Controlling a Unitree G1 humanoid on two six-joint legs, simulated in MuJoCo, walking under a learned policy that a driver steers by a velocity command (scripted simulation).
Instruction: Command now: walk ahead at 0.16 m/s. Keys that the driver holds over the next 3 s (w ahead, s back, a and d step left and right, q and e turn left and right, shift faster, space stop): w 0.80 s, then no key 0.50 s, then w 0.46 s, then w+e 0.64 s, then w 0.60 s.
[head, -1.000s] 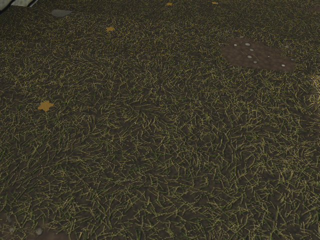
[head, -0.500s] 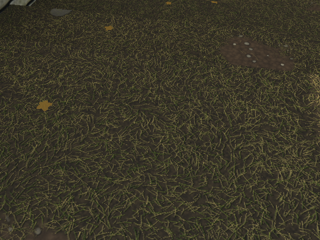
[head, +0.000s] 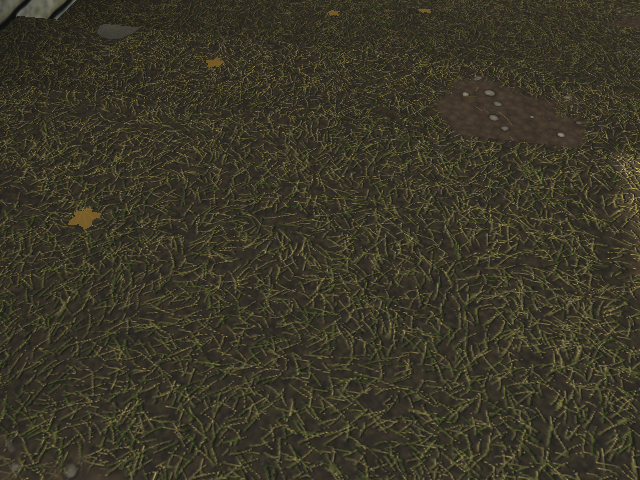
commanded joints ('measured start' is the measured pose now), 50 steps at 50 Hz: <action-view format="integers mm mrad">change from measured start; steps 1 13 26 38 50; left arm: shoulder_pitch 78 -72 -406 -126 38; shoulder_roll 149 110 85 115 192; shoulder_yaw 33 37 21 49 49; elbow -27 -172 -309 -207 -121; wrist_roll -13 -46 -27 15 9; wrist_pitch -16 -108 -95 -113 -82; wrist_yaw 5 -35 -80 -83 -34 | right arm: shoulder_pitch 10 299 296 116 -157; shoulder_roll -92 -136 -167 -140 -93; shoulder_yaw -17 -40 -29 -46 -34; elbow -42 1 -44 -158 -253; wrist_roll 6 0 10 22 -1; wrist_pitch -23 -125 -94 -123 -83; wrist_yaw -1 46 18 26 35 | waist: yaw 20 -78 -70 -8 27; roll -64 125 100 -35 -61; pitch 121 89 144 -60 -33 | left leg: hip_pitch -168 386 201 -353 -234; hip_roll -19 381 225 148 70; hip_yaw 24 -573 -44 -65 27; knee -15 -353 -458 741 75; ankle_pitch -314 -137 373 39 417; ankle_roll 55 269 166 59 -5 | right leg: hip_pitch -89 -732 -425 57 33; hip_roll -100 -50 -51 -248 -170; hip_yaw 161 90 -51 295 8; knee -202 708 58 -341 -299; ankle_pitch -486 -126 345 162 681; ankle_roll -106 -59 -25 -216 -175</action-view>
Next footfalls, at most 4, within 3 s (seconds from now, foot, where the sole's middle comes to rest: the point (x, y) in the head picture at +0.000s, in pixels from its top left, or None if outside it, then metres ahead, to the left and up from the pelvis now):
0.64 right None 0.44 -0.10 -0.77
1.10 left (284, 415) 0.66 0.11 -0.77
1.40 right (393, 454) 0.58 -0.12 -0.77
1.76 left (269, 374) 0.77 0.15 -0.77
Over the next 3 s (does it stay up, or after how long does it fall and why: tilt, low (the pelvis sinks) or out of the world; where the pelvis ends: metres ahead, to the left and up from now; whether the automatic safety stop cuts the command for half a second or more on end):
stays up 1.33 -0.10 0.00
